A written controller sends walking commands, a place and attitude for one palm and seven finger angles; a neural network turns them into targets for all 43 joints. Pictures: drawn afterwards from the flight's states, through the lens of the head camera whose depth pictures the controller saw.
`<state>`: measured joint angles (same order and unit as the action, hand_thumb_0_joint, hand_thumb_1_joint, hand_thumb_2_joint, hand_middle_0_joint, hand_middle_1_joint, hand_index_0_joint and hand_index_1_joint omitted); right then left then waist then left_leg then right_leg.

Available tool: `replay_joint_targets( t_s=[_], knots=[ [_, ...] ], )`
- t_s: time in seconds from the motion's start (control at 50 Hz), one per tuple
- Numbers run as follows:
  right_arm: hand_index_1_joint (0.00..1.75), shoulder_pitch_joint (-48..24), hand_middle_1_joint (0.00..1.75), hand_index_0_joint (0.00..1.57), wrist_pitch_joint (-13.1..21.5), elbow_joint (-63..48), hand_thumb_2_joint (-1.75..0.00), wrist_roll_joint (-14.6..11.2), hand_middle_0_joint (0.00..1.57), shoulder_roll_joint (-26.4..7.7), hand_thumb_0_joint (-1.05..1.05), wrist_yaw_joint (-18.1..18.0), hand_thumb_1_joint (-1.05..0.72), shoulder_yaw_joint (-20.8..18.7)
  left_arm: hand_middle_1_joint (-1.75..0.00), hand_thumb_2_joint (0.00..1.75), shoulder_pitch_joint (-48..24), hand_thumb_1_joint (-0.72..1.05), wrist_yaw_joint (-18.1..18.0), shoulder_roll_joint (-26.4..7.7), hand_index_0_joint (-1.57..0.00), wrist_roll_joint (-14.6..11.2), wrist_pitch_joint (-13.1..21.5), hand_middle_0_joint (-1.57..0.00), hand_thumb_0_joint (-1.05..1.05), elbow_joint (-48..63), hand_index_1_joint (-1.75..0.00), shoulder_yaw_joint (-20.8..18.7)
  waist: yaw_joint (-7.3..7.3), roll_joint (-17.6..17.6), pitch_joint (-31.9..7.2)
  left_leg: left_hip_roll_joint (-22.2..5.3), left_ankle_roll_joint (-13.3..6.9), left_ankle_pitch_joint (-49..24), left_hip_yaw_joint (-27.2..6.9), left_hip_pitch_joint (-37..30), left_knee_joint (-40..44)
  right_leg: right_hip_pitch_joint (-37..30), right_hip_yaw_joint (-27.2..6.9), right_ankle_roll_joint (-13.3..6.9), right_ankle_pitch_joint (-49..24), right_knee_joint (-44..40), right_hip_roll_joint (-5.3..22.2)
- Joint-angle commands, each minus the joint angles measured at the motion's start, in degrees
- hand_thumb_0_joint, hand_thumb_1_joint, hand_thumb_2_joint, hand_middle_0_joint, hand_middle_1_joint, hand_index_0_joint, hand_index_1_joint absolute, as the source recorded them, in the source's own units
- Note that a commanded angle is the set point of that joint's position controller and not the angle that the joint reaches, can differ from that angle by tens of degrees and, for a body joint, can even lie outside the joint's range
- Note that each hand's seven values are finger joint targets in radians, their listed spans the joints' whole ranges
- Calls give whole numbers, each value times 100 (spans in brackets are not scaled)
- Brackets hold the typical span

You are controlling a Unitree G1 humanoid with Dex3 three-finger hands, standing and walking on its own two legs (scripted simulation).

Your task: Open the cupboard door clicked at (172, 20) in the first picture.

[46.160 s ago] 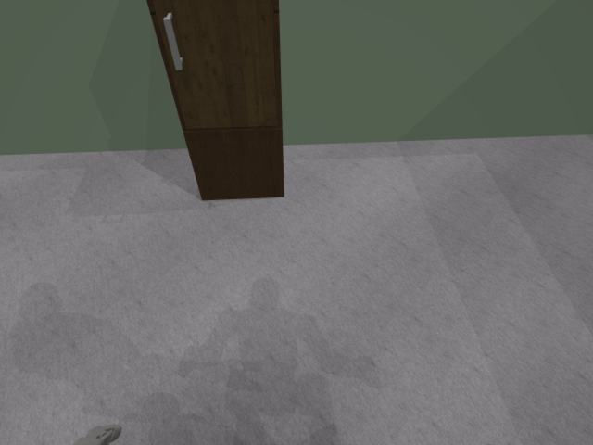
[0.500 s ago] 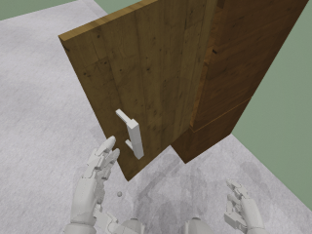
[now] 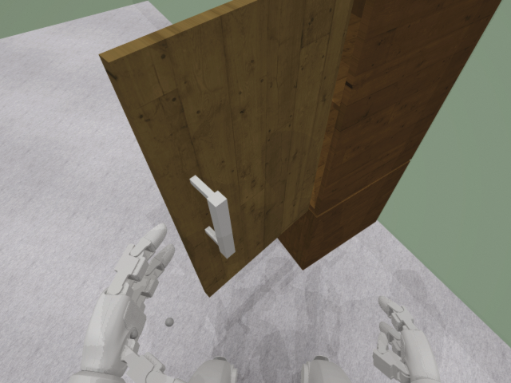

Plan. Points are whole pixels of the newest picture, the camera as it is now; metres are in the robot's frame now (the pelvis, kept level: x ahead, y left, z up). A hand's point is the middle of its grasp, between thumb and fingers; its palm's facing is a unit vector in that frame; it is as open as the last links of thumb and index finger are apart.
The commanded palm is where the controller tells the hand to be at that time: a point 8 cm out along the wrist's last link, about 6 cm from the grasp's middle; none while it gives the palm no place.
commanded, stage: draw the hand back to the body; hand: left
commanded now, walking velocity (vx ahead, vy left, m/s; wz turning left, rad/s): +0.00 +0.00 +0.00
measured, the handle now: (214, 220) +0.34 +0.09 +0.08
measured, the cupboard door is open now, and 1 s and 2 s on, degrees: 100 100 100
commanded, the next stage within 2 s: step back with the hand held close in 1.44 s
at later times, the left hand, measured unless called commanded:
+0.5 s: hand (88, 294) +0.20 +0.19 +0.15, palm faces +0.13 -0.94 -0.30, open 15.4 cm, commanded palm +0.16 +0.24 +0.18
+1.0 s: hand out of the picture +0.23 +0.26 +0.24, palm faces +0.40 -0.82 -0.41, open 9.8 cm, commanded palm +0.18 +0.31 +0.25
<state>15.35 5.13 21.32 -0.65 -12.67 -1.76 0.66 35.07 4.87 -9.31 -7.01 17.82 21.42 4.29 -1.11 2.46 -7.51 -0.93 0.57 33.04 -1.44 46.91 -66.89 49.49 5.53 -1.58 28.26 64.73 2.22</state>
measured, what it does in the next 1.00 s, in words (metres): rises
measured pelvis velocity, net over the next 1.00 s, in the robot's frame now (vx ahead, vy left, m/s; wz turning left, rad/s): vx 0.03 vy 0.02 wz -0.02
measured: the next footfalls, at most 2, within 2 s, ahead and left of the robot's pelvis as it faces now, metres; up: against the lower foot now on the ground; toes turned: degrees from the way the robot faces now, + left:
none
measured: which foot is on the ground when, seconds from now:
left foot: down 0.00-1.00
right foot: down 0.00-1.00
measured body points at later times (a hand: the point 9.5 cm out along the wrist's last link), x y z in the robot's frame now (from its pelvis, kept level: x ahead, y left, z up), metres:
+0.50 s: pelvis +0.02 +0.01 +0.05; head +0.03 +0.00 +0.50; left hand +0.18 +0.24 +0.17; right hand +0.21 -0.21 -0.01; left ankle +0.00 +0.12 -0.65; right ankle +0.04 -0.11 -0.65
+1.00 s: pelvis +0.03 +0.02 +0.09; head +0.02 +0.00 +0.54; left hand +0.20 +0.30 +0.26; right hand +0.22 -0.20 +0.01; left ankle +0.00 +0.12 -0.65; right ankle +0.04 -0.11 -0.65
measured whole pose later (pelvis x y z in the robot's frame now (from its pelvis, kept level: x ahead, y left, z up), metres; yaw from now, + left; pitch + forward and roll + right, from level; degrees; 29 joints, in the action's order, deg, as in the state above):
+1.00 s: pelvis +0.03 +0.02 +0.09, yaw -1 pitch -3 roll -1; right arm 12.3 8.8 34.8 0.4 -12.8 -4.4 2.8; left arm 28.7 -6.6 -19.5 -2.1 4.5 24.9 -16.6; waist -4.1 3.2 0.5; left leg -0.3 -0.7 18.4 1.1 6.0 -27.6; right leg 9.2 3.6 0.4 13.8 26.2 1.3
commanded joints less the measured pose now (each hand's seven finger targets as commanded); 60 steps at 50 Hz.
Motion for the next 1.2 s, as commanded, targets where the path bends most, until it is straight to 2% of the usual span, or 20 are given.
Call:
replay_joint_targets(
  t_s=[0.0,0.02,0.1,0.16,0.24,0.34,0.36,0.38,0.4,0.46,0.62,0.7,0.74,0.8,0.84,0.9,0.98,1.02,1.08,1.18],
  knots=[
    [30,-230,30,20,352,-1019,-90,-106,20,-539,0,-136,-90,-222,-30,30,64,-50,-37,-433,-15,-225,127,-15,0,1398,-30,-549,79,-391,-843,255,-151,-1097,4,-371,1344,-1596,-395,50,-677,-1528,-239],
    [30,-268,30,20,351,-1010,-90,-115,20,-548,0,-156,-90,-211,-30,30,115,-50,-17,-446,-15,-256,33,-15,0,1265,-30,-609,70,-515,-787,251,-160,-1071,-7,-355,1373,-1665,-425,53,-558,-1643,-241],
    [30,-277,30,20,438,-973,-90,-144,20,-576,0,-186,-90,-170,-30,30,160,-50,168,-531,-15,-404,-131,-15,0,1395,-30,-741,40,-256,-670,239,-150,-1159,1,-655,1599,-1799,-357,60,-709,-1774,-234],
    [30,-274,30,20,498,-902,-90,-157,20,-583,0,-203,-90,-164,-30,30,147,-50,260,-682,-15,-514,-205,-15,0,1427,-30,-987,26,-299,-623,215,-146,-1274,-24,-817,1732,-1955,-316,61,-851,-1860,-251],
    [30,-300,30,20,583,-843,-90,-174,20,-574,0,-200,-90,-121,-30,30,108,-50,355,-768,-15,-634,-252,-15,0,1608,-30,-1138,-15,36,-542,199,-119,-1624,-47,-1084,1921,-2115,-175,40,-1296,-1857,-280],
    [30,-345,30,20,699,-716,-90,-211,20,-617,0,-224,-90,-111,-30,37,-9,-32,518,-894,-16,-801,-371,-16,0,1692,-30,-1371,-17,12,-473,181,-113,-1846,-70,-1365,2093,-2326,-133,51,-1572,-2010,-296],
    [30,-258,30,20,609,-685,-90,-95,20,-602,0,-399,-90,-177,-30,39,57,-29,-229,-1954,-16,119,-663,-16,0,2103,-30,-1702,-292,107,-748,60,-142,-2023,64,-1522,2396,-2739,-447,-24,-1645,-2275,-128],
    [30,-248,30,20,579,-674,-90,-67,20,-461,0,-447,-90,-117,-30,40,427,-26,-533,-1373,-16,197,-903,-16,0,2004,-30,-1460,-158,66,-439,98,-134,-2047,91,-1601,2491,-2698,-369,1,-1670,-2401,-116],
    [30,-223,30,20,545,-588,-90,-60,20,-463,0,-443,-90,-93,-30,42,426,-22,-697,-1170,-16,318,-1057,-16,0,1949,-30,-1253,-112,156,-234,70,-131,-2064,102,-1704,2546,-2694,-326,20,-1642,-2477,-110],
    [30,-343,30,20,495,-461,-90,-41,20,-500,0,-475,-90,-67,-30,47,232,-12,-1002,-1321,-16,463,-1213,-16,0,1985,-30,-1398,-100,-144,-180,24,-159,-2297,74,-2058,2763,-2950,-256,52,-1804,-2721,-124],
    [30,-654,30,20,625,-98,-90,8,20,-554,0,-519,-90,15,-30,58,-399,17,-1298,-1665,-17,567,-1185,-17,0,1728,-30,-1884,-177,-53,296,13,-159,-2127,73,-2774,3572,-3563,-247,37,-1606,-3466,-106],
    [30,-742,30,20,695,75,-90,23,20,-540,0,-474,-90,29,-30,64,-541,31,-1288,-1629,-18,547,-1116,-18,0,1669,-30,-2039,-207,115,362,-14,-129,-2475,60,-3100,3914,-3903,-225,45,-1870,-3641,-119],
    [30,-838,30,20,712,145,-90,32,20,-554,0,-451,-90,28,-30,68,-652,37,-1269,-1633,-18,516,-1099,-18,0,1570,-30,-2100,-216,12,529,-35,-126,-2509,55,-3196,4063,-4010,-229,41,-1909,-3791,-127],
    [30,-864,30,20,732,271,-90,52,20,-558,0,-417,-90,-4,-30,72,-748,48,-1270,-1759,-19,509,-1043,-19,0,1554,-30,-2375,-254,152,472,-37,-113,-2787,116,-3398,4218,-4245,-249,34,-2168,-3922,-142],
    [30,-912,30,20,725,328,-90,60,20,-568,0,-386,-90,-14,-30,75,-823,55,-1261,-1829,-19,480,-1014,-19,0,1521,-30,-2519,-276,0,442,-51,-104,-2942,103,-3455,4320,-4437,-248,29,-2315,-3997,-152],
    [30,-939,30,20,729,410,-90,71,20,-580,0,-345,-90,-43,-30,80,-998,65,-1258,-1929,-19,480,-962,-19,0,1626,-30,-2713,-293,291,373,-67,-75,-3304,128,-3668,4417,-4547,-266,27,-2526,-4080,-156],
    [30,-1005,30,20,681,498,-90,84,20,-596,0,-323,-90,-82,-30,86,-1205,80,-1261,-2081,-20,430,-946,-20,0,1507,-30,-3019,-315,91,353,-68,-92,-3394,166,-3806,4526,-4712,-287,38,-2700,-4218,-172],
    [30,-1063,30,20,655,556,-90,80,20,-610,0,-326,-90,-95,-30,88,-1352,87,-1268,-2181,-20,425,-941,-20,0,1429,-30,-3171,-332,256,435,-58,-88,-3402,195,-3855,4550,-4729,-314,22,-2721,-4300,-171],
    [30,-1049,30,20,589,591,-90,75,20,-600,0,-285,-90,-116,-30,90,-1290,90,-1206,-1877,-20,392,-955,-20,0,1130,-30,-2948,-286,88,630,-78,-95,-3325,201,-3880,4644,-4650,-292,51,-2633,-4371,-179],
    [30,-1090,30,20,545,578,-90,99,20,-638,0,-245,-90,-166,-30,90,-1323,90,-1192,-1988,-20,409,-924,-20,0,1354,-30,-2985,-316,87,295,-59,-113,-3594,207,-4028,4668,-4878,-322,58,-2881,-4384,-172]
  ],
)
